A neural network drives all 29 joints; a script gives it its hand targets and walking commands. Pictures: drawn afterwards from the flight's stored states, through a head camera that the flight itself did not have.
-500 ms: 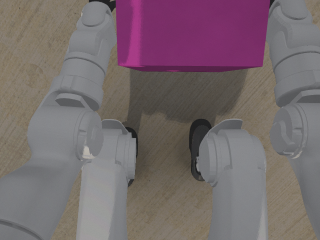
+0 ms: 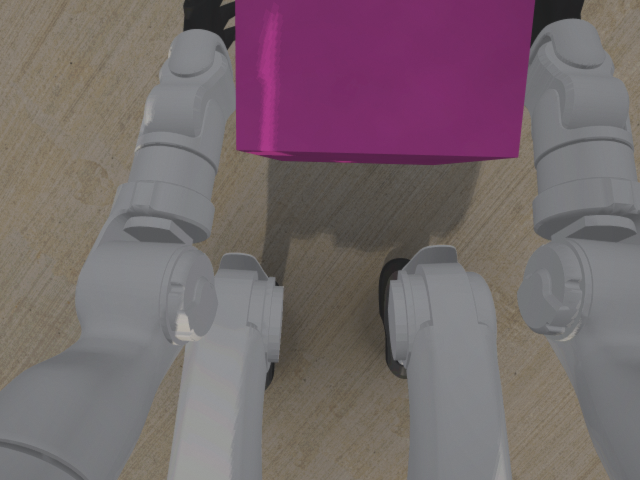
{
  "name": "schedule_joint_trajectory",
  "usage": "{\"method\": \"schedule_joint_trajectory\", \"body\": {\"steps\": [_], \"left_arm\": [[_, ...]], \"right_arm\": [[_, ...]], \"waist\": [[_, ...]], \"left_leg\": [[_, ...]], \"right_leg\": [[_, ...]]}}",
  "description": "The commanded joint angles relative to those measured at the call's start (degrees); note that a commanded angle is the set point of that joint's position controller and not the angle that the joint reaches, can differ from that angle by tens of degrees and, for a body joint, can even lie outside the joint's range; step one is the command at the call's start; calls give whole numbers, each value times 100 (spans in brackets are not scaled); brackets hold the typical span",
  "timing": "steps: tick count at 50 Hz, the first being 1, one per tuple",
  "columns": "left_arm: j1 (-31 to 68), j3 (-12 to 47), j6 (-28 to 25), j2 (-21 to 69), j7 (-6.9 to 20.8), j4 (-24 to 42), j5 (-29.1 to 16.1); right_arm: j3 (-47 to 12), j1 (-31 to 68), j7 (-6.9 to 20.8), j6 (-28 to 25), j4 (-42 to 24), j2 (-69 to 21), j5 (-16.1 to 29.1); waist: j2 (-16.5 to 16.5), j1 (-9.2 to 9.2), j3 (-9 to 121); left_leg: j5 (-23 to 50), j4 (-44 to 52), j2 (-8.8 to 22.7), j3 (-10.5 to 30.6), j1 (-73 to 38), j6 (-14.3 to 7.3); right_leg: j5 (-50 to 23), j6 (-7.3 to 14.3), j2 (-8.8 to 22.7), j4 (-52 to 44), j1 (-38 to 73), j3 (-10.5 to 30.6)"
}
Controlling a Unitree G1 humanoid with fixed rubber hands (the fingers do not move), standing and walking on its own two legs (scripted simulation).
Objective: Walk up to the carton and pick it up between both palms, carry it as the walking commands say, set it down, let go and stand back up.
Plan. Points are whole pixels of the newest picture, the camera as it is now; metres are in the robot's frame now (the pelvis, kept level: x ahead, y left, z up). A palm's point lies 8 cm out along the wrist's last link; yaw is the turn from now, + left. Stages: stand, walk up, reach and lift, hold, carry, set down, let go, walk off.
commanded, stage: reach and lift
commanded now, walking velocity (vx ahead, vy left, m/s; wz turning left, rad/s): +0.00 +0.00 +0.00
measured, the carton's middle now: (367, 68) +0.52 -0.07 -0.20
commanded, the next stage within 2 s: none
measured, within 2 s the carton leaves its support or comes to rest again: neither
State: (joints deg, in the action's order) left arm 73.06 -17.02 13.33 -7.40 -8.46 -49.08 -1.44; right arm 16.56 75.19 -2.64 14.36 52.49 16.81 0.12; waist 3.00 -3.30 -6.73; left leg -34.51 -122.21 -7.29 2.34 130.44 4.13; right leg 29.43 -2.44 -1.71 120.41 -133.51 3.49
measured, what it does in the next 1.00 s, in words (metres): rises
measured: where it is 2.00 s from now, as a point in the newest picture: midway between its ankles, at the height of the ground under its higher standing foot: (329, 345)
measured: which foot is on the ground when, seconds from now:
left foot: down 0.00-1.00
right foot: down 0.00-1.00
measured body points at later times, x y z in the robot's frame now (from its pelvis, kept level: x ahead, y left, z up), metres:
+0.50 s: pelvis +0.01 +0.00 +0.05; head +0.34 -0.04 +0.35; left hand +0.55 +0.09 -0.08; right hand +0.53 -0.23 -0.07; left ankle +0.10 +0.12 -0.35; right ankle +0.12 -0.13 -0.35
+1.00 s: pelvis +0.00 +0.00 +0.10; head +0.30 -0.04 +0.44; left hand +0.53 +0.10 +0.00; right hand +0.51 -0.23 +0.00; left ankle +0.10 +0.13 -0.35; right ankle +0.12 -0.13 -0.35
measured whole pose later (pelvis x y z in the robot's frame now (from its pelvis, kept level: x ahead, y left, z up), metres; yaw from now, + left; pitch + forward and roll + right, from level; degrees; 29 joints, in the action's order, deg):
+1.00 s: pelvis +0.00 +0.00 +0.10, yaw +0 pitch +46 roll +3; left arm 62.8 -25.2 20.1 -1.2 -4.6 -39.9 6.8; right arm 24.0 64.8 0.7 20.5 43.5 9.3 -9.2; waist 2.2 -2.2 6.8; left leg -31.4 -102.9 -7.5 3.7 118.0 4.2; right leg 26.5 -2.8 -4.5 101.8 -121.4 5.3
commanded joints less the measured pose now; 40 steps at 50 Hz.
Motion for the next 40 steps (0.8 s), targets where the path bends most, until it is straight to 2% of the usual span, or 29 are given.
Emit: {"method": "schedule_joint_trajectory", "body": {"steps": [1,5,15,25,40], "left_arm": [[3828,2047,-68,5255,1306,831,-278],[3846,2003,17,5336,1368,945,-222],[3775,2085,182,5494,1493,1156,-201],[3546,2435,289,5773,1509,1551,-316],[3199,2052,442,6017,1601,1192,38]], "right_arm": [[-2053,3043,1720,44,-677,-5731,424],[-2048,3044,1734,130,-749,-5852,342],[-2009,2896,1714,280,-952,-5995,118],[-2302,2669,1727,386,-1300,-6264,212],[-1988,2413,1758,502,-1020,-6484,-59]], "waist": [[-291,-163,6880],[-349,-124,7063],[-363,-227,7396],[-349,-187,8167],[-376,-100,7504]], "left_leg": [[1421,1220,-346,-857,-2772,-248],[1398,1385,-345,-878,-2758,-241],[1501,1711,-357,-875,-2796,-202],[1956,1968,-388,-860,-3302,-162],[1498,2584,-368,-818,-3449,-176]], "right_leg": [[-1700,163,-334,-1019,4151,-853],[-1733,153,-357,-1190,4336,-826],[-1983,153,-390,-1544,4758,-776],[-2466,132,-471,-1756,5328,-772],[-1853,141,-530,-2418,5312,-768]]}}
